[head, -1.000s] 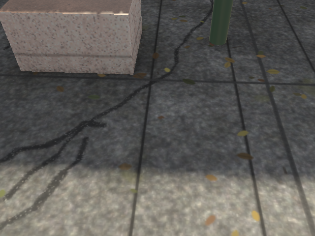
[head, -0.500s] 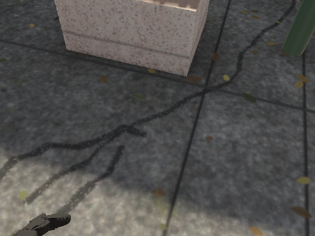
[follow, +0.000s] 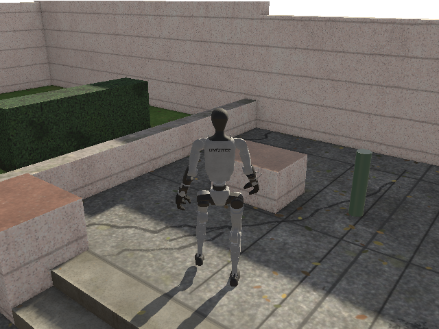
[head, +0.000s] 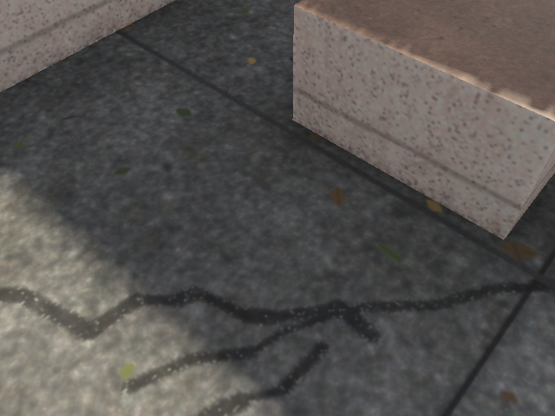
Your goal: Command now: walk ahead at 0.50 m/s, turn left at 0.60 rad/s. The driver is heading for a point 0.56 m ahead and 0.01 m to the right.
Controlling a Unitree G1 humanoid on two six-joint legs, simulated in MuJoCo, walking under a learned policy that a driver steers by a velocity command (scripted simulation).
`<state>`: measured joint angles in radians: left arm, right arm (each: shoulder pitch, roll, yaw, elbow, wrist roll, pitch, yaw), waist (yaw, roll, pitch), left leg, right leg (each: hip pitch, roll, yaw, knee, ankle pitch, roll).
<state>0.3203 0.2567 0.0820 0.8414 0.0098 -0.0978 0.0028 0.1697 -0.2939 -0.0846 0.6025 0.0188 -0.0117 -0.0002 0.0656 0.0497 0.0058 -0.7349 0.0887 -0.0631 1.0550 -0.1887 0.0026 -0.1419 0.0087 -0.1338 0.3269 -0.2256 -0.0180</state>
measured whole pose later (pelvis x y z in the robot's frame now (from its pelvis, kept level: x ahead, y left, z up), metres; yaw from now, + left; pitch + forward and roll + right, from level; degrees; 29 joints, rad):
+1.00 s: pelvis +0.51 +0.07 -0.01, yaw +8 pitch +2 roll +0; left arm 0.15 0.23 0.03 0.80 0.03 -0.04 -0.02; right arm 0.17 -0.27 -0.04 0.76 -0.01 0.00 -0.04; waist 0.01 0.03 0.05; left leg -0.48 0.07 -0.06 0.81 -0.36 -0.07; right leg -0.35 0.06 -0.03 0.42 -0.10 -0.08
